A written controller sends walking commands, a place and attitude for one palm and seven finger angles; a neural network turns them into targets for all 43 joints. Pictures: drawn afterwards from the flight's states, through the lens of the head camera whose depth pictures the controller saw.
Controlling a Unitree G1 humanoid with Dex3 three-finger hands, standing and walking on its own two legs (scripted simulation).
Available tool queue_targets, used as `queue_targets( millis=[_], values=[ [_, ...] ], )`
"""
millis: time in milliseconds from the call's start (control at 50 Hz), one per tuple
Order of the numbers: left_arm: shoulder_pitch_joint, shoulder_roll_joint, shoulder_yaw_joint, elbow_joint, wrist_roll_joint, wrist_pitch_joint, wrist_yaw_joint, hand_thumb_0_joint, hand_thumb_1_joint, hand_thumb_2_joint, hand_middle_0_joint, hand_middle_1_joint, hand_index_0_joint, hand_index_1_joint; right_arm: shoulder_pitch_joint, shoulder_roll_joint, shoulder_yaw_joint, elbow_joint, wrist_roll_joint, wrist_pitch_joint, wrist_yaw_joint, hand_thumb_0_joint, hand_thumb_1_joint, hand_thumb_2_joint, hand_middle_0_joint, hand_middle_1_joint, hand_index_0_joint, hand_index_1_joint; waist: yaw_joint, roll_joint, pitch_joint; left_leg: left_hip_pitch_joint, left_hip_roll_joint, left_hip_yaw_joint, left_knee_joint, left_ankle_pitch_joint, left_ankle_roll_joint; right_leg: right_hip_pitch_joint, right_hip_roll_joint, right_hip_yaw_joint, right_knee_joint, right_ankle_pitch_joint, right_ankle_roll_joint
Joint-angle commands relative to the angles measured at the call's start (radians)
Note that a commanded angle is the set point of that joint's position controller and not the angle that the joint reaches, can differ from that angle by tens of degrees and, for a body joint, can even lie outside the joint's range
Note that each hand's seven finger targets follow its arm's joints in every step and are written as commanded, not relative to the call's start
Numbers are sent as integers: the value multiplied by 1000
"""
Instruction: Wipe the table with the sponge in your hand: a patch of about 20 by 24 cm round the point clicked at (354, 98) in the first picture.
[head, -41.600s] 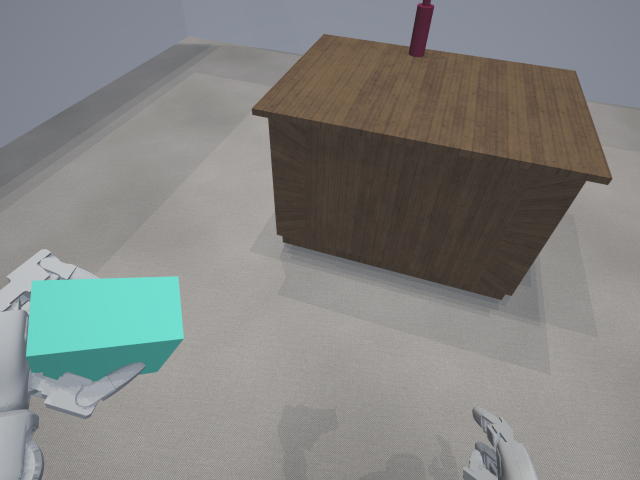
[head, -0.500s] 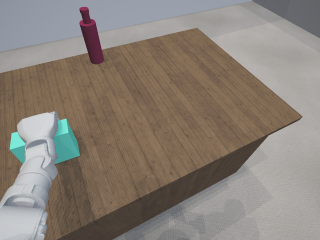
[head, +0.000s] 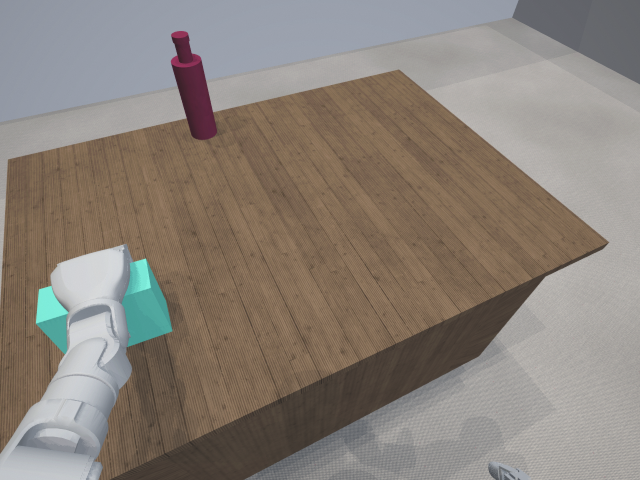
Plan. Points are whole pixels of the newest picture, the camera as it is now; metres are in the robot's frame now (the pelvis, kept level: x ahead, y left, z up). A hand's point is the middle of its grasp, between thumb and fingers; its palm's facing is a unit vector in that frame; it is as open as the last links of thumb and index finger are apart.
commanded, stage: wipe back along the first lane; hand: left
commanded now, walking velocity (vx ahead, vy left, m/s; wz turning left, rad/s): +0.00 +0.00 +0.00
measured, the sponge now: (114, 318) +0.33 +0.33 -0.04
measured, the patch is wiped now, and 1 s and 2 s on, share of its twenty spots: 1.00 1.00 1.00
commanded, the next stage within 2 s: lift the sponge slowly off the table in 1.16 s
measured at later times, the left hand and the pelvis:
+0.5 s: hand (115, 335) +0.29 +0.29 +0.00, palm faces -0.05 -0.04 -1.00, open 10.2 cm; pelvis +0.01 +0.00 +0.00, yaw +1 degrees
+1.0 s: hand (118, 357) +0.26 +0.28 -0.01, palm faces -0.06 -0.05 -1.00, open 10.2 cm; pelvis +0.00 -0.01 +0.01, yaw +0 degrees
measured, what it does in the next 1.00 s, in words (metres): stands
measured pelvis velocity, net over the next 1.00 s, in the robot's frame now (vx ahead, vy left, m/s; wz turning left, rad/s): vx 0.00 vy -0.01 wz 0.00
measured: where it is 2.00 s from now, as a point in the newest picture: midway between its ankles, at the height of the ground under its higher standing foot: outside the picture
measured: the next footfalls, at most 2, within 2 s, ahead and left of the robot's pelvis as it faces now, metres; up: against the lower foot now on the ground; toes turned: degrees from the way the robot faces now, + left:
none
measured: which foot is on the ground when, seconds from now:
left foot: down 0.00-1.00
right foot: down 0.00-1.00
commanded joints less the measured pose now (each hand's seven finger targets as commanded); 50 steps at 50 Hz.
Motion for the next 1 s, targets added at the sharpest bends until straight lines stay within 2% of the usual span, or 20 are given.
queue_targets(
  millis=[0,80,120,160,240,340,360,380,420,480,500,520,580,620,700,740,820,880,920,980],
  values=[
    [7,29,-32,-72,-14,8,-57,0,100,1300,-1200,-1600,-1200,-1600,-75,-145,-47,-143,3,-36,-6,0,-900,-900,200,300,200,300,7,-57,-161,236,30,-92,-98,313,-40,50,3,4,-69,257,-52],
    [94,-18,-46,-149,-29,20,-56,0,100,1300,-1200,-1600,-1200,-1600,-109,-134,-45,-165,3,-43,1,0,-900,-900,200,300,200,300,20,-49,-165,255,37,-93,-97,377,-46,66,2,-1,-61,298,-54],
    [98,-20,-57,-160,-27,36,-51,0,100,1300,-1200,-1600,-1200,-1600,-107,-139,-46,-161,0,-42,0,0,-900,-900,200,300,200,300,8,-66,-139,259,39,-97,-99,351,-48,50,5,-6,-62,273,-51],
    [132,-20,-51,-174,-31,53,-49,0,100,1300,-1200,-1600,-1200,-1600,-121,-138,-42,-165,1,-42,-2,0,-900,-900,200,300,200,300,15,-96,-139,250,34,-92,-104,336,-47,73,3,-2,-66,286,-51],
    [180,-47,-71,-228,-33,75,-52,0,100,1300,-1200,-1600,-1200,-1600,-148,-132,-38,-173,5,-45,-1,0,-900,-900,200,300,200,300,22,-85,-130,265,29,-89,-104,363,-50,91,-1,3,-68,328,-51],
    [226,-11,-39,-261,-32,90,-56,0,100,1300,-1200,-1600,-1200,-1600,-170,-130,-30,-178,6,-47,-7,0,-900,-900,200,300,200,300,34,-93,-122,256,18,-83,-112,342,-49,126,-2,12,-71,345,-53],
    [223,-46,-75,-276,-31,91,-59,0,100,1300,-1200,-1600,-1200,-1600,-177,-126,-28,-185,5,-48,-8,0,-900,-900,200,300,200,300,28,-82,-105,254,18,-82,-115,333,-48,119,-2,12,-72,332,-53],
    [223,-28,-51,-296,-33,91,-59,0,100,1300,-1200,-1600,-1200,-1600,-182,-127,-31,-187,5,-50,-7,0,-900,-900,200,300,200,300,38,-73,-116,259,21,-85,-120,337,-50,129,-2,14,-71,330,-56],
    [259,-57,-77,-303,-37,93,-61,0,100,1300,-1200,-1600,-1200,-1600,-188,-121,-28,-193,6,-52,-9,0,-900,-900,200,300,200,300,38,-76,-95,263,19,-83,-121,326,-48,124,-1,12,-76,318,-56],
    [276,-5,-26,-321,-38,89,-61,0,100,1300,-1200,-1600,-1200,-1600,-198,-127,-27,-191,4,-54,-12,0,-900,-900,200,300,200,300,51,-82,-106,254,13,-80,-126,321,-47,155,-3,32,-83,352,-59],
    [287,-10,-30,-330,-38,87,-60,0,100,1300,-1200,-1600,-1200,-1600,-196,-123,-24,-193,5,-55,-11,0,-900,-900,200,300,200,300,50,-83,-118,257,12,-81,-124,327,-48,163,-4,23,-76,360,-56],
    [288,-41,-60,-324,-36,86,-62,0,100,1300,-1200,-1600,-1200,-1600,-202,-120,-24,-194,5,-56,-13,0,-900,-900,200,300,200,300,39,-99,-85,253,12,-79,-123,312,-46,146,-2,26,-81,347,-55],
    [299,-10,-30,-352,-40,90,-63,0,100,1300,-1200,-1600,-1200,-1600,-215,-124,-24,-194,5,-57,-14,0,-900,-900,200,300,200,300,51,-82,-80,251,13,-82,-139,291,-46,156,-2,37,-92,323,-59],
    [307,-46,-63,-359,-39,90,-63,0,100,1300,-1200,-1600,-1200,-1600,-212,-118,-24,-199,4,-60,-15,0,-900,-900,200,300,200,300,45,-85,-78,256,12,-78,-136,282,-43,148,-1,25,-89,309,-56],
    [333,-33,-51,-384,-41,88,-63,0,100,1300,-1200,-1600,-1200,-1600,-224,-119,-26,-194,5,-62,-16,0,-900,-900,200,300,200,300,53,-94,-85,259,10,-79,-141,275,-42,163,-4,38,-97,319,-56],
    [410,-57,-63,-386,-46,85,-62,0,100,1300,-1200,-1600,-1200,-1600,-229,-115,-25,-198,5,-69,-12,0,-900,-900,200,300,200,300,62,-89,-87,261,9,-77,-136,295,-44,169,-4,35,-91,342,-57],
    [371,-49,-56,-393,-50,92,-53,0,100,1300,-1200,-1600,-1200,-1600,-233,-117,-27,-194,3,-68,-17,0,-900,-900,200,300,200,300,52,-114,-58,243,10,-74,-144,240,-38,155,-2,44,-102,293,-55],
    [320,-30,-44,-391,-42,94,-52,0,100,1300,-1200,-1600,-1200,-1600,-241,-121,-27,-186,2,-70,-23,0,-900,-900,200,300,200,300,54,-95,-54,238,7,-76,-151,224,-39,146,-1,56,-107,277,-60],
    [320,-60,-73,-366,-35,93,-50,0,100,1300,-1200,-1600,-1200,-1600,-229,-117,-28,-183,2,-72,-25,0,-900,-900,200,300,200,300,46,-95,-53,241,8,-70,-143,219,-38,132,-1,46,-100,265,-57],
    [322,-26,-37,-360,-35,84,-50,0,100,1300,-1200,-1600,-1200,-1600,-231,-122,-31,-181,0,-73,-26,0,-900,-900,200,300,200,300,55,-103,-70,230,5,-72,-141,219,-38,144,-2,62,-100,281,-61]
  ],
)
